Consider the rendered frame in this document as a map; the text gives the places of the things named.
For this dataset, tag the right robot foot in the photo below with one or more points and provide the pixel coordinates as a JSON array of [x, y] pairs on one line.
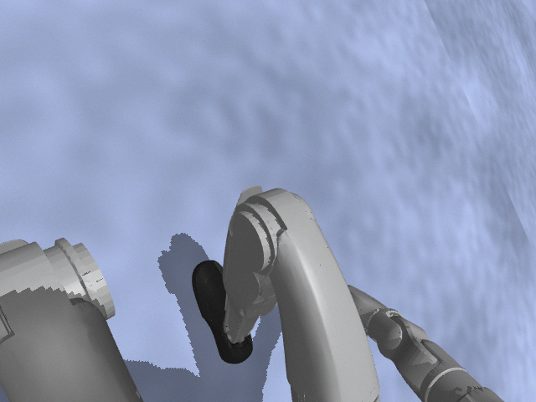
[[208, 288]]

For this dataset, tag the right robot hand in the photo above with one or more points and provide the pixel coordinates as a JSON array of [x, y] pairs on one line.
[[367, 306]]

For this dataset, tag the right robot arm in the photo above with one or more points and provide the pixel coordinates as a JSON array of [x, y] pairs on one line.
[[431, 372]]

